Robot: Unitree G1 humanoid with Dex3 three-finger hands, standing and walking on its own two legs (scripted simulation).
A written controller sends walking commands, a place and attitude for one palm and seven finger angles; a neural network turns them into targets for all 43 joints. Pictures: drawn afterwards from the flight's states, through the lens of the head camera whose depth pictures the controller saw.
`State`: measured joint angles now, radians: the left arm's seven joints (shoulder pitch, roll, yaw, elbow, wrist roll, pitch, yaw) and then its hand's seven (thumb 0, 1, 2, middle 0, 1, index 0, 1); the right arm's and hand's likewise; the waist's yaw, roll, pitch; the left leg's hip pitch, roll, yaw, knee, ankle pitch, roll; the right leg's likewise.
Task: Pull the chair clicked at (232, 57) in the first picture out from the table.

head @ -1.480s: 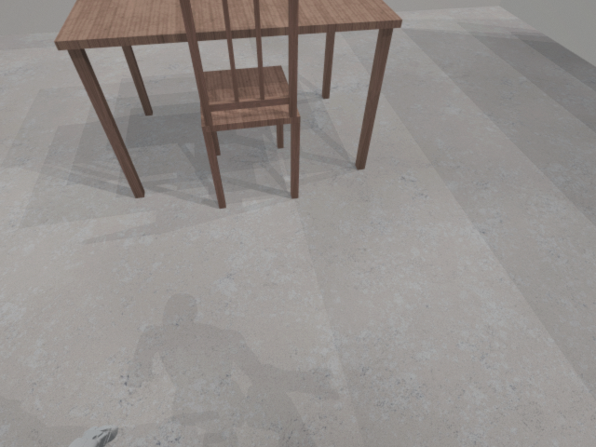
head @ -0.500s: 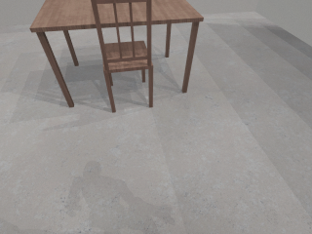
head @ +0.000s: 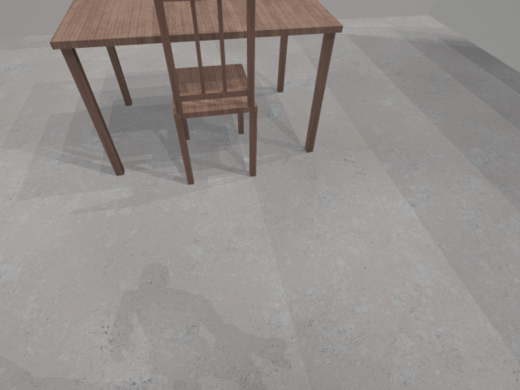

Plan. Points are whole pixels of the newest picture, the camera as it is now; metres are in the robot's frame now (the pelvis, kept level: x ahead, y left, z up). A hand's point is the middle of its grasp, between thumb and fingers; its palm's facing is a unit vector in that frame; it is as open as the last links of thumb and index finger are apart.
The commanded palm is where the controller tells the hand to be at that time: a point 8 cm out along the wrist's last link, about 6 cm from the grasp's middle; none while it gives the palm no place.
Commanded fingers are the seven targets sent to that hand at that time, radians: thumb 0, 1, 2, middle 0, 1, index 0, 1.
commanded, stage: walk to a spot facing it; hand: left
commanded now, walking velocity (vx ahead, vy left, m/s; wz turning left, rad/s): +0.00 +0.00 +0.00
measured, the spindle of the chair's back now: (198, 51) +1.27 +0.32 -0.06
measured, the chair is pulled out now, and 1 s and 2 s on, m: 0.00 0.00 0.00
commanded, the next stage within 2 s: turn to face it in 1.44 s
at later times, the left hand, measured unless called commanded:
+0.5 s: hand out of the picture +0.08 +0.19 -0.19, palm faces -0.07 -0.99 -0.12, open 7.4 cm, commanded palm none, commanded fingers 0.00 0.90 0.90 -0.20 -0.30 -0.20 -0.30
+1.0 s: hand (200, 319) +0.29 +0.14 -0.19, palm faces -0.03 -0.99 -0.13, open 7.3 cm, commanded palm none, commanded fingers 0.00 0.90 0.90 -0.20 -0.30 -0.20 -0.30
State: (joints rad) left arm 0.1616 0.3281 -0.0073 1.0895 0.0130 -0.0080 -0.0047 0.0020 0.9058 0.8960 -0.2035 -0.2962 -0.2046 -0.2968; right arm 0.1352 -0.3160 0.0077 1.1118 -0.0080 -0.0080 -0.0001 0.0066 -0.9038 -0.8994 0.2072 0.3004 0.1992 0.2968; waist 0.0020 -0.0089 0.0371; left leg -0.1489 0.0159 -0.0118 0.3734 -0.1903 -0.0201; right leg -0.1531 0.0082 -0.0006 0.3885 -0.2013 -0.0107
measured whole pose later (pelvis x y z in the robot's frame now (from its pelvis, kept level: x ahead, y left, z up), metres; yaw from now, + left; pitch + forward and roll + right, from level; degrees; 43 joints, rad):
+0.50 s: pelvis +0.09 +0.02 -0.01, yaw -5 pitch -1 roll +0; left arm 0.32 0.18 0.04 1.11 0.03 0.01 -0.03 0.01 0.91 0.90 -0.20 -0.30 -0.20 -0.30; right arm 0.44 -0.12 -0.01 1.15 -0.02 -0.08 -0.02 0.00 -0.91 -0.90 0.21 0.30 0.20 0.30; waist -0.02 -0.04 0.03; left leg -0.04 0.03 0.11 0.42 -0.37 0.01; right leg -0.45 -0.04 -0.06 0.98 -0.39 -0.02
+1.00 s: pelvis +0.27 -0.02 -0.01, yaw -5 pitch -1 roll -2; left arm 0.31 0.16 0.05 1.09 0.03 -0.06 0.00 0.00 0.93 0.90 -0.20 -0.30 -0.20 -0.30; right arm 0.19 -0.16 -0.07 1.02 -0.02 -0.04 0.02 0.01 -0.93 -0.90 0.20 0.30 0.19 0.30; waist 0.00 -0.01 0.01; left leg -0.49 0.15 0.11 0.78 -0.25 -0.01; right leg -0.14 0.00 -0.18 0.43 -0.27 -0.03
